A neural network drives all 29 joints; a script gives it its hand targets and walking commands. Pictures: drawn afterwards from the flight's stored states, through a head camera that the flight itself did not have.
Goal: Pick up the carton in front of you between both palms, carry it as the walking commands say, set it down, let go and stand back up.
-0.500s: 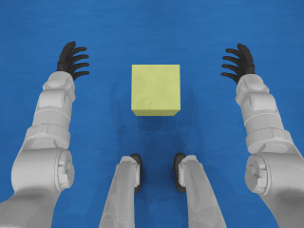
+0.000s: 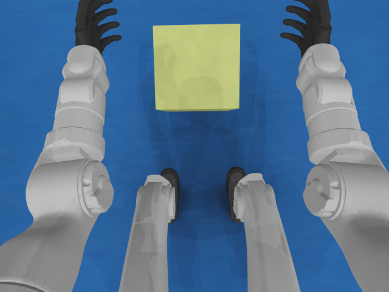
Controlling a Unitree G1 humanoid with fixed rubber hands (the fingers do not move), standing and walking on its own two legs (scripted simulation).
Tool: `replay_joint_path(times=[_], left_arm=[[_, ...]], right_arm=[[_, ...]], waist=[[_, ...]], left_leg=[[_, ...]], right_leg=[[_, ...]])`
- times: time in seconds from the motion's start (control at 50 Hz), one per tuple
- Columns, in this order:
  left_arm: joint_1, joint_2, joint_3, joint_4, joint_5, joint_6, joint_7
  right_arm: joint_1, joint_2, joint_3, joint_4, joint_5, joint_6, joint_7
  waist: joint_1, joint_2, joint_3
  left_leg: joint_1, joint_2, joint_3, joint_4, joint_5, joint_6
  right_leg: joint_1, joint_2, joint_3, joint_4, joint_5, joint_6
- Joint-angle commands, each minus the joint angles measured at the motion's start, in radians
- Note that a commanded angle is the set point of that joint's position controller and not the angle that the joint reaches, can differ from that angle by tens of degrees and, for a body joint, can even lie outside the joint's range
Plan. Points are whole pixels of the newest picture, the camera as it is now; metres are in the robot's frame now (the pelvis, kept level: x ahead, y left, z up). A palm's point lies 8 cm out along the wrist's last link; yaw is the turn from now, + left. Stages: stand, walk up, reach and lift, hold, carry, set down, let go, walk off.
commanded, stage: reach and lift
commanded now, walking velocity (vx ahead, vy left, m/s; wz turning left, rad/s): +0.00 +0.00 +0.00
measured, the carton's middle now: (197, 76) +0.51 +0.02 -0.45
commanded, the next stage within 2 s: none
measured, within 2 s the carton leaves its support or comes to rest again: leaves its support in 1.46 s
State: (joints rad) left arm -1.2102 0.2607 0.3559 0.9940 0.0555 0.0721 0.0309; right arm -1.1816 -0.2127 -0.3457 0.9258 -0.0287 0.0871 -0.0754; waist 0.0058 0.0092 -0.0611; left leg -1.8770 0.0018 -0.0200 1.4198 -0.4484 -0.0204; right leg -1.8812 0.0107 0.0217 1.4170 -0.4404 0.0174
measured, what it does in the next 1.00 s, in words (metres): lowers itself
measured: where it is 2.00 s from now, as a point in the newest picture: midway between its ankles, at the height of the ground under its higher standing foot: (203, 205)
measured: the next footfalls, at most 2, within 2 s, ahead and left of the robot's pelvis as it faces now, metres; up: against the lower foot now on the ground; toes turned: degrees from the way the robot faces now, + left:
none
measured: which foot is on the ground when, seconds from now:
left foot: down 0.00-1.00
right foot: down 0.00-1.00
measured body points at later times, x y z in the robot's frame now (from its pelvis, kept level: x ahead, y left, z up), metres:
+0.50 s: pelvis -0.05 +0.00 -0.19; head +0.33 +0.01 +0.05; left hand +0.53 +0.20 -0.36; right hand +0.52 -0.17 -0.36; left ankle +0.06 +0.13 -0.54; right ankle +0.07 -0.12 -0.54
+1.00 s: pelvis -0.05 +0.00 -0.21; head +0.33 +0.00 +0.02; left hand +0.52 +0.18 -0.39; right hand +0.52 -0.16 -0.40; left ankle +0.06 +0.13 -0.54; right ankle +0.07 -0.12 -0.54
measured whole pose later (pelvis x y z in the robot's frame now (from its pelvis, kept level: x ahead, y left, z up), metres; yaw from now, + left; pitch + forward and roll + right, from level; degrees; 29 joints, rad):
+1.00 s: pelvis -0.05 +0.00 -0.21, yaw +0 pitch +36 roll +0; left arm -1.55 0.37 0.09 1.18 -0.22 0.05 0.10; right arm -1.54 -0.35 -0.07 1.17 0.24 0.05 -0.13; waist 0.01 0.00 0.41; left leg -2.27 -0.02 -0.03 2.21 -0.58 -0.03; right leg -2.27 0.02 0.02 2.20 -0.57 0.03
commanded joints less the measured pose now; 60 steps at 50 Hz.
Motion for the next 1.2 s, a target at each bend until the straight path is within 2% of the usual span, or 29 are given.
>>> replay_joint_path(times=[0.0, 0.02, 0.04, 0.12, 0.16, 0.2, 0.22, 0.24, 0.28, 0.3, 0.34, 0.36, 0.44, 0.5, 0.52, 0.54, 0.58, 0.6, 0.72, 0.82, 0.84, 0.9, 1.0, 1.02, 1.06, 1.12, 1.14, 1.16, 1.18], left_arm=[[-0.2, 0.195, -0.019, -0.079, -0.056, -0.021, 0.011], [-0.219, 0.152, -0.085, -0.115, -0.111, -0.033, 0.007], [-0.205, 0.193, -0.051, 0.013, -0.112, -0.019, 0.004], [-0.309, 0.247, -0.148, -0.085, -0.202, -0.009, 0.019], [-0.391, 0.268, -0.163, -0.091, -0.243, -0.007, 0.019], [-0.363, 0.246, -0.2, -0.092, -0.271, 0.012, 0.024], [-0.413, 0.341, -0.202, -0.112, -0.236, 0.005, 0.039], [-0.439, 0.306, -0.192, -0.082, -0.249, 0.006, 0.043], [-0.491, 0.362, -0.177, -0.07, -0.23, 0.013, 0.051], [-0.556, 0.311, -0.239, -0.017, -0.26, 0.027, 0.047], [-0.529, 0.316, -0.197, 0.024, -0.239, 0.029, 0.066], [-0.57, 0.312, -0.283, 0.024, -0.28, 0.022, 0.061], [-0.57, 0.289, -0.26, 0.111, -0.242, -0.003, 0.074], [-0.611, 0.319, -0.255, 0.141, -0.256, -0.021, 0.068], [-0.604, 0.305, -0.257, 0.148, -0.254, -0.03, 0.065], [-0.617, 0.254, -0.282, 0.103, -0.282, -0.035, 0.061], [-0.634, 0.275, -0.268, 0.145, -0.278, -0.029, 0.069], [-0.656, 0.262, -0.338, 0.06, -0.315, -0.035, 0.069], [-0.649, 0.302, -0.299, 0.044, -0.302, -0.032, 0.092], [-0.569, 0.194, -0.297, 0.1, -0.303, -0.021, 0.07], [-0.577, 0.232, -0.259, 0.129, -0.33, -0.017, 0.069], [-0.572, 0.199, -0.283, 0.109, -0.299, -0.031, 0.06], [-0.636, 0.248, -0.237, 0.1, -0.243, -0.038, 0.07], [-0.636, 0.182, -0.288, 0.065, -0.276, -0.034, 0.072], [-0.644, 0.186, -0.31, 0.067, -0.283, -0.034, 0.069], [-0.731, -0.058, -0.3, 0.026, -0.253, -0.026, 0.024], [-0.753, -0.255, -0.367, 0.11, -0.257, -0.012, -0.019], [-0.843, -0.475, -0.401, 0.029, -0.242, -0.013, -0.066], [-0.857, -0.58, -0.396, 0.061, -0.23, 0.016, -0.115]], right_arm=[[-0.19, -0.102, 0.05, -0.086, 0.046, -0.004, -0.027], [-0.194, -0.102, 0.046, -0.091, 0.051, -0.017, -0.028], [-0.221, -0.12, 0.114, -0.044, 0.069, -0.007, -0.031], [-0.321, -0.167, 0.125, -0.13, 0.117, 0.01, -0.054], [-0.391, -0.165, 0.177, -0.187, 0.17, 0.013, -0.062], [-0.38, -0.188, 0.188, -0.145, 0.161, 0.023, -0.065], [-0.406, -0.17, 0.209, -0.13, 0.216, 0.029, -0.072], [-0.459, -0.226, 0.191, -0.145, 0.19, 0.024, -0.076], [-0.462, -0.185, 0.23, -0.121, 0.213, 0.037, -0.082], [-0.515, -0.231, 0.192, -0.026, 0.228, 0.035, -0.082], [-0.555, -0.286, 0.195, -0.016, 0.2, 0.031, -0.073], [-0.514, -0.269, 0.183, 0.065, 0.226, 0.027, -0.071], [-0.559, -0.247, 0.251, 0.143, 0.283, -0.007, -0.058], [-0.638, -0.338, 0.184, 0.122, 0.208, -0.037, -0.056], [-0.618, -0.284, 0.204, 0.14, 0.254, -0.036, -0.049], [-0.616, -0.287, 0.229, 0.164, 0.237, -0.035, -0.046], [-0.626, -0.294, 0.255, 0.173, 0.264, -0.041, -0.042], [-0.648, -0.29, 0.244, 0.167, 0.297, -0.051, -0.041], [-0.664, -0.33, 0.28, 0.144, 0.301, -0.053, -0.056], [-0.575, -0.257, 0.309, 0.211, 0.296, -0.044, -0.051], [-0.591, -0.27, 0.264, 0.16, 0.258, -0.05, -0.054], [-0.549, -0.251, 0.243, 0.208, 0.252, -0.053, -0.052], [-0.671, -0.203, 0.297, 0.152, 0.277, -0.051, -0.056], [-0.705, -0.222, 0.285, 0.121, 0.294, -0.051, -0.06], [-0.68, -0.158, 0.312, 0.139, 0.273, -0.031, -0.057], [-0.724, 0.057, 0.336, 0.106, 0.219, -0.041, -0.022], [-0.771, 0.195, 0.318, 0.165, 0.212, -0.032, 0.02], [-0.868, 0.431, 0.347, 0.108, 0.195, -0.025, 0.065], [-0.849, 0.546, 0.363, 0.133, 0.174, -0.011, 0.102]], waist=[[0.065, -0.052, -0.97], [-0.009, -0.042, -1.025], [0.037, -0.068, -0.992], [-0.02, -0.073, -1.125], [0.048, -0.018, -1.091], [-0.013, -0.065, -1.121], [0.041, -0.079, -1.205], [0.002, -0.083, -1.171], [0.048, -0.089, -1.066], [0.005, 0.007, -0.974], [0.02, 0.0, -0.971], [-0.043, 0.043, -1.011], [0.055, 0.053, -0.854], [-0.038, -0.027, -0.776], [0.039, 0.028, -0.783], [-0.006, -0.006, -0.797], [0.026, 0.027, -0.826], [-0.032, -0.003, -0.818], [0.044, 0.01, -0.895], [0.019, -0.026, -0.764], [-0.036, -0.075, -0.732], [-0.022, 0.001, -0.742], [0.054, -0.053, -0.768], [-0.004, 0.016, -0.819], [0.039, -0.049, -0.84], [0.0, -0.043, -0.742], [0.038, 0.012, -0.646], [-0.053, -0.004, -0.679], [-0.053, -0.037, -0.602]], left_leg=[[0.355, -0.078, 0.042, 0.093, 0.491, -0.008], [0.307, -0.073, 0.07, 0.091, 0.46, -0.028], [0.275, -0.076, 0.087, 0.156, 0.367, -0.017], [0.183, -0.063, 0.101, 0.247, 0.28, -0.019], [0.307, -0.065, 0.097, 0.328, 0.301, -0.007], [0.174, -0.058, 0.089, 0.341, 0.252, -0.014], [0.238, -0.031, 0.101, 0.37, 0.228, -0.004], [0.157, -0.041, 0.101, 0.382, 0.19, -0.009], [0.174, -0.026, 0.094, 0.429, 0.147, 0.0], [0.157, -0.011, 0.103, 0.441, 0.067, -0.015], [0.224, -0.012, 0.081, 0.462, 0.169, -0.028], [0.248, -0.009, 0.061, 0.478, 0.1, -0.023], [0.344, -0.013, 0.043, 0.543, 0.208, -0.016], [0.182, -0.013, 0.01, 0.55, 0.146, -0.015], [0.229, -0.013, 0.034, 0.579, 0.215, -0.02], [0.23, -0.019, 0.026, 0.577, 0.221, -0.022], [0.281, -0.013, 0.038, 0.622, 0.242, -0.034], [0.245, -0.008, 0.011, 0.596, 0.186, -0.026], [0.423, -0.03, 0.03, 0.641, 0.331, -0.026], [0.241, -0.027, 0.056, 0.65, 0.24, -0.03], [0.198, -0.037, 0.032, 0.63, 0.188, -0.023], [0.192, -0.036, 0.067, 0.655, 0.213, -0.04], [0.177, -0.036, 0.074, 0.622, 0.174, -0.012], [0.183, -0.019, 0.069, 0.618, 0.174, -0.028], [0.272, -0.041, 0.047, 0.62, 0.17, 0.0], [0.174, -0.065, 0.056, 0.643, 0.2, -0.008], [0.231, -0.082, 0.068, 0.625, 0.196, -0.014], [0.186, -0.082, 0.054, 0.653, 0.187, -0.01], [0.127, -0.087, 0.041, 0.636, 0.16, -0.007]], right_leg=[[0.524, 0.058, -0.017, 0.097, 0.523, 0.039], [0.561, 0.07, -0.045, 0.127, 0.523, 0.023], [0.564, 0.067, -0.037, 0.174, 0.459, 0.038], [0.706, 0.049, -0.034, 0.289, 0.515, 0.03], [0.416, 0.056, -0.062, 0.306, 0.294, 0.043], [0.603, 0.046, -0.049, 0.37, 0.388, 0.018], [0.679, 0.047, -0.023, 0.389, 0.372, 0.026], [0.635, 0.049, -0.054, 0.41, 0.354, 0.032], [0.549, 0.045, -0.053, 0.445, 0.236, 0.041], [0.477, 0.039, -0.063, 0.44, 0.14, 0.021], [0.404, 0.043, -0.046, 0.479, 0.215, 0.026], [0.393, 0.026, -0.089, 0.51, 0.149, 0.031], [0.16, 0.028, -0.06, 0.542, 0.135, 0.019], [0.179, 0.013, -0.09, 0.605, 0.157, 0.04], [0.181, 0.024, -0.07, 0.621, 0.203, 0.037], [0.15, 0.026, -0.078, 0.616, 0.159, 0.025], [0.206, 0.018, -0.054, 0.644, 0.199, 0.024], [0.224, 0.009, -0.086, 0.659, 0.166, 0.03], [0.236, 0.029, -0.07, 0.675, 0.237, 0.036], [0.22, 0.032, -0.045, 0.656, 0.21, 0.023], [0.226, 0.031, -0.067, 0.635, 0.151, 0.025], [0.214, 0.032, -0.059, 0.636, 0.192, 0.019], [0.247, 0.044, -0.05, 0.609, 0.167, 0.021], [0.325, 0.042, -0.048, 0.626, 0.214, 0.015], [0.313, 0.046, -0.059, 0.612, 0.175, 0.024], [0.284, 0.066, -0.056, 0.63, 0.242, 0.026], [0.207, 0.078, -0.061, 0.617, 0.168, 0.019], [0.192, 0.091, -0.071, 0.628, 0.193, 0.012], [0.183, 0.098, -0.073, 0.648, 0.191, 0.009]])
